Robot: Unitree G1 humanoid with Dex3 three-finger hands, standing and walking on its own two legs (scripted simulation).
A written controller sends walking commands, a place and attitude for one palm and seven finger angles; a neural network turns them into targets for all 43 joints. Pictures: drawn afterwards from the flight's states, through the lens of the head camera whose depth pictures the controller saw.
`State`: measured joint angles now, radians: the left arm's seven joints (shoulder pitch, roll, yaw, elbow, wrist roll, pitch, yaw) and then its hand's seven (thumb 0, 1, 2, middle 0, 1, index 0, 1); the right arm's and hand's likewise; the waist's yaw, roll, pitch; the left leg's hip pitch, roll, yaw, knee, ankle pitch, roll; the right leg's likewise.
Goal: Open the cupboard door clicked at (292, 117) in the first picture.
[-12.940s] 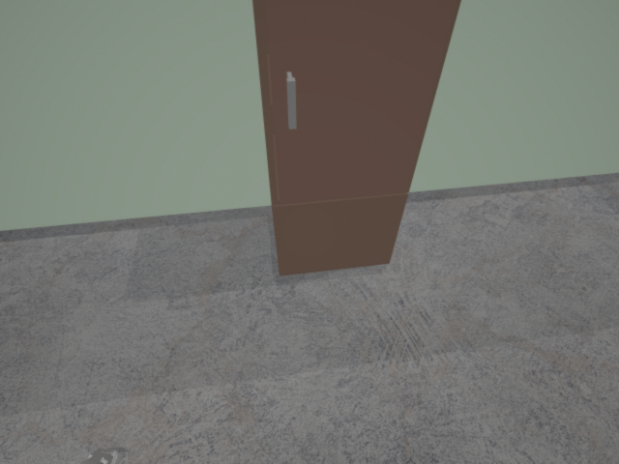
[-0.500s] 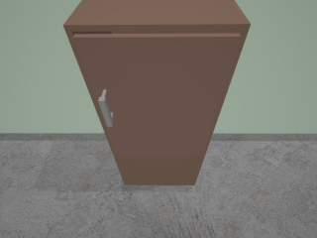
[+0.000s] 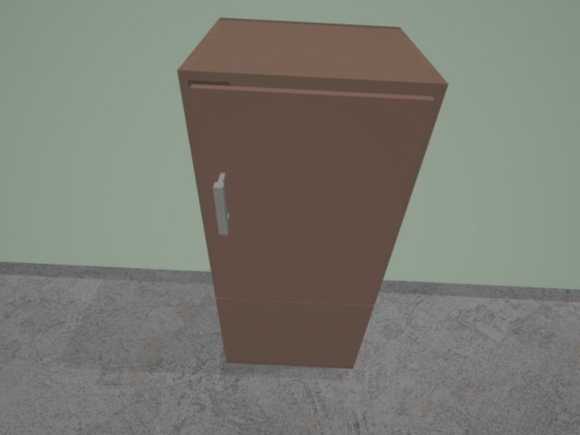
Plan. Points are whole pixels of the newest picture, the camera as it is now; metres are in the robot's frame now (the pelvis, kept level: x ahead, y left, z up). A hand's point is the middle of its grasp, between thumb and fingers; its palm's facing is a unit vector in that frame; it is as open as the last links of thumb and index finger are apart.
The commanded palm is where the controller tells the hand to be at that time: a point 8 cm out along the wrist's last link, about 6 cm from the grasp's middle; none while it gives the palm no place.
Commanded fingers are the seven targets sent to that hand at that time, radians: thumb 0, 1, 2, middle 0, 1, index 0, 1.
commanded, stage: come to a stop and stand still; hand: left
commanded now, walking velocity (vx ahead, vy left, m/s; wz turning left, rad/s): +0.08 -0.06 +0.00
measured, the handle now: (223, 204) +0.56 +0.17 +0.02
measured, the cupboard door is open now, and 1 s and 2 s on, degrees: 0 0 0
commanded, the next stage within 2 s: look again from close up in 0.90 s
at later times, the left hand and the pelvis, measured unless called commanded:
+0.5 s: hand out of the picture -0.05 +0.17 -0.18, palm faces +0.07 -0.99 -0.11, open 7.4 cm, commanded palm none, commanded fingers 0.00 0.90 0.90 -0.20 -0.30 -0.20 -0.30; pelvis -0.01 +0.03 +0.00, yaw +0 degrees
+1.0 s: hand out of the picture +0.00 +0.21 -0.17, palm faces +0.03 -0.98 -0.18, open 7.4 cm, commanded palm none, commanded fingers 0.00 0.90 0.90 -0.20 -0.30 -0.20 -0.30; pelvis +0.01 +0.05 +0.01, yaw -1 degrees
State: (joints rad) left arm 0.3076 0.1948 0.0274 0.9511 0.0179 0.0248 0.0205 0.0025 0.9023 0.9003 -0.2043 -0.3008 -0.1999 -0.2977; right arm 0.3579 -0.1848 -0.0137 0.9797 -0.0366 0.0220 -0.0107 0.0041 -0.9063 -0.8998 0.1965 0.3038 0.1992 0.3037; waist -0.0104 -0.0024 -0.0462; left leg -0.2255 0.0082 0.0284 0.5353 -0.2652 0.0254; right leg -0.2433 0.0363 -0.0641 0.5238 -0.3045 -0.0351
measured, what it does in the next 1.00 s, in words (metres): stands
